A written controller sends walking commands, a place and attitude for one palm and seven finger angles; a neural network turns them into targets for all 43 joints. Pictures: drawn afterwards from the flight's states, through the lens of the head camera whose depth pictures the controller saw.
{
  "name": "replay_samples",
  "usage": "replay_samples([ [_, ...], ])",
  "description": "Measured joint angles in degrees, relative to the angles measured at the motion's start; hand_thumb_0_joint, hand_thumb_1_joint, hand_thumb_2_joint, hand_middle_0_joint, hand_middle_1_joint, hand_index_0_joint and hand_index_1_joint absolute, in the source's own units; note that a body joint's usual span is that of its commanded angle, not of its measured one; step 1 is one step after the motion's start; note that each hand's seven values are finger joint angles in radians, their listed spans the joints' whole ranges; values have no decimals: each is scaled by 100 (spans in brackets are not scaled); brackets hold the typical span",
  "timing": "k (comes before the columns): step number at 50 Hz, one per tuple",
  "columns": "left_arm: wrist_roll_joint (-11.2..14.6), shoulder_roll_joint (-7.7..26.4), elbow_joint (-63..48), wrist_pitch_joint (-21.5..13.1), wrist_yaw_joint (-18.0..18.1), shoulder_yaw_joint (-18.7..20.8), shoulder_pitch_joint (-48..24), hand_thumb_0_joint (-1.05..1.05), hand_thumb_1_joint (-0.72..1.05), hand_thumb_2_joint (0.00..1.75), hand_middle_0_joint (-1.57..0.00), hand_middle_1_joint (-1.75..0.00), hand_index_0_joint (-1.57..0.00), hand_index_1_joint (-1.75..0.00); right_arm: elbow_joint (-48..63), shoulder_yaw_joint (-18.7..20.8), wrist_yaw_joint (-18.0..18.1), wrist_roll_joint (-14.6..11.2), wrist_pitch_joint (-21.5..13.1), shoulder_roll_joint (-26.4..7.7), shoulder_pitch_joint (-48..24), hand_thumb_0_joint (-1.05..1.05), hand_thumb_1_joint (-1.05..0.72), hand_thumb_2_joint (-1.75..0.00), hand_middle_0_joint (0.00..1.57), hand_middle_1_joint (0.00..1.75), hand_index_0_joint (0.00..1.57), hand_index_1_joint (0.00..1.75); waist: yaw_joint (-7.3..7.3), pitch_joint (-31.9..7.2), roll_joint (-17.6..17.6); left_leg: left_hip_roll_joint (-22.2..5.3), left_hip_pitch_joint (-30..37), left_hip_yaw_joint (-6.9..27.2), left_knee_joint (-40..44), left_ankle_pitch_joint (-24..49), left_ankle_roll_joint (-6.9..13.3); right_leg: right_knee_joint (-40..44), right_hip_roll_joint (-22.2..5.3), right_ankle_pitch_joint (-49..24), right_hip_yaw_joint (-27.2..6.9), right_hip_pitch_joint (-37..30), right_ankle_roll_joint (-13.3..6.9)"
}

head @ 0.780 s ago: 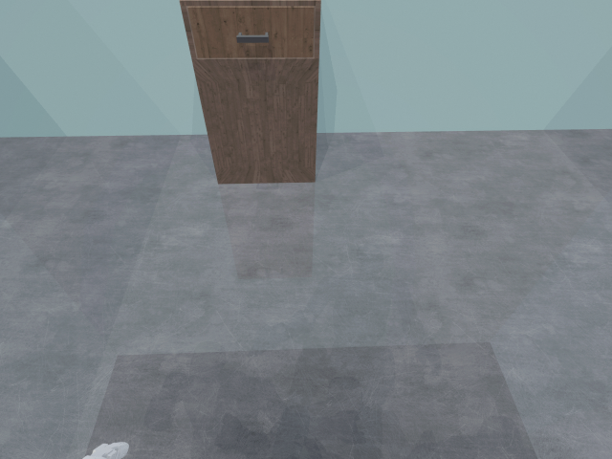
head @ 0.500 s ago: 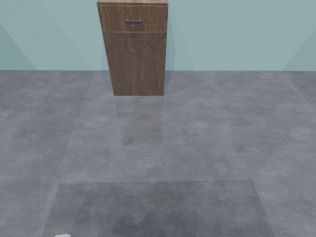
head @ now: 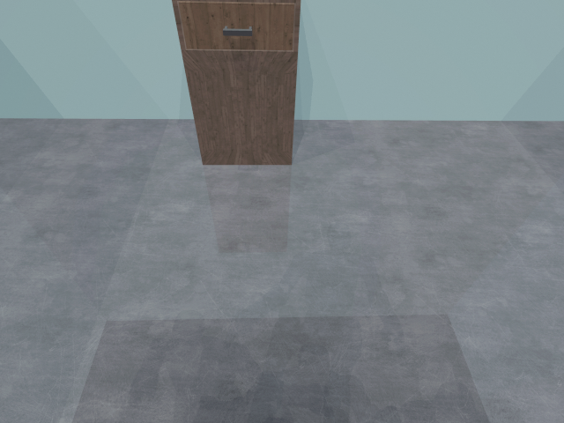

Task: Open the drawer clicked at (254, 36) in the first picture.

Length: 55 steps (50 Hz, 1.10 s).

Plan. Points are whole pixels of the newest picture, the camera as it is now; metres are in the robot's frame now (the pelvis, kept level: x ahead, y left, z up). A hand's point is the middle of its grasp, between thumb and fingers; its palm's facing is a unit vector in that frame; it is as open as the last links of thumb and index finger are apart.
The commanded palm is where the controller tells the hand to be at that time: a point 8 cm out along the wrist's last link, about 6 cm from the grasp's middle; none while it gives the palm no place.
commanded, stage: stand and wait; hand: left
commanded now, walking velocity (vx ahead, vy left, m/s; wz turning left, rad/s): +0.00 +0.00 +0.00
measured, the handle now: (238, 30) +1.53 +0.26 -0.04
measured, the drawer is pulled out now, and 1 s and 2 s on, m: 0.00 0.00 0.00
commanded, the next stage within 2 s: look at it before walking up in 0.04 s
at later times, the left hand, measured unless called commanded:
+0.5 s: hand out of the picture +0.09 +0.25 -0.15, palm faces -0.03 -0.94 -0.33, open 7.3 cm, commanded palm none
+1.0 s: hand out of the picture +0.06 +0.22 -0.18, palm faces +0.01 -0.97 -0.24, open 7.3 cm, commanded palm none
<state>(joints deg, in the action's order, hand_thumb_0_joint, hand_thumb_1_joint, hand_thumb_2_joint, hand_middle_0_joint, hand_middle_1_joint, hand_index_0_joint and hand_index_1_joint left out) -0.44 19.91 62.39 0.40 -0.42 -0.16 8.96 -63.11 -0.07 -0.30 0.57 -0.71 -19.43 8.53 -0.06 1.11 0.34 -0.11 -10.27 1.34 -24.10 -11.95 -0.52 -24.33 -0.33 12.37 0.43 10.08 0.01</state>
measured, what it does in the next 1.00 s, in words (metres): stands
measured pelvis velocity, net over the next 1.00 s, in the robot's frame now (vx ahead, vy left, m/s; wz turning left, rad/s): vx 0.04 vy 0.00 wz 0.00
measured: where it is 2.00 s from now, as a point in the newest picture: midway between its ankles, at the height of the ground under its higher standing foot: (290, 379)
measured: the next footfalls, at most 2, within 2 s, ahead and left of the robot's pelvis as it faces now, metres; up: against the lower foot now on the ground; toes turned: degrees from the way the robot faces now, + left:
right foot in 1.46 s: +0.36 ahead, -0.14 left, +0.00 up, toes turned -11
left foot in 1.96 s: +0.55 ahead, +0.10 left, +0.00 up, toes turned +12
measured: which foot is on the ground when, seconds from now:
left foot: down 0.00-1.00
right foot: down 0.00-1.00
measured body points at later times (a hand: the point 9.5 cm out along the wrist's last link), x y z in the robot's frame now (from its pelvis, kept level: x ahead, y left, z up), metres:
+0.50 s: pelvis +0.01 +0.00 +0.00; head +0.01 +0.00 +0.45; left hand +0.09 +0.30 -0.13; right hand +0.09 -0.30 -0.13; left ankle +0.01 +0.13 -0.74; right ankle +0.01 -0.12 -0.74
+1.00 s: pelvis +0.04 +0.00 -0.01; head +0.02 +0.01 +0.44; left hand +0.06 +0.27 -0.16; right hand +0.07 -0.26 -0.15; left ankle +0.01 +0.13 -0.74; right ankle +0.01 -0.12 -0.74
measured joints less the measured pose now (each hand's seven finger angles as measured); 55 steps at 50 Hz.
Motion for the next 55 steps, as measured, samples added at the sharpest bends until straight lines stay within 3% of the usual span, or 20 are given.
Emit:
replay_samples([
  [40,-1,-21,10,-35,23,-8,-97,0,91,90,-21,-30,-20,-30,-52,-32,12,-14,-11,-13,-174,1,-90,-90,20,30,21,30,4,29,-11,-29,235,-13,266,34,-26,255,25,-35,-11,-223,-13],
  [44,-32,-148,18,37,45,-2,103,0,91,90,-20,-30,-20,-30,-58,-47,12,42,60,116,1,1,-90,-90,20,30,20,30,20,-132,-14,-43,157,-38,23,-178,-23,46,38,135,-29,-150,-16],
  [49,-64,-424,2,51,-38,39,621,0,91,90,-20,-30,-20,-30,-69,-48,-33,79,109,398,506,1,-91,-90,20,30,20,30,40,-350,-27,-116,-68,-67,-688,-997,68,-246,82,475,10,-116,-57],
  [52,-50,-605,30,-6,-44,81,937,0,91,90,-20,-30,-20,-30,-99,-30,-44,63,65,558,808,1,-91,-90,20,30,20,30,33,-343,-33,-211,-147,-211,-943,-951,109,-370,81,688,100,-201,-19],
  [55,-40,-722,147,23,-45,127,1258,0,91,90,-20,-30,-20,-30,-129,-1,-38,69,-74,757,1023,1,-91,-90,20,30,20,30,54,-325,164,-107,51,-422,-912,-1041,96,-985,-61,1057,2,-55,-56],
])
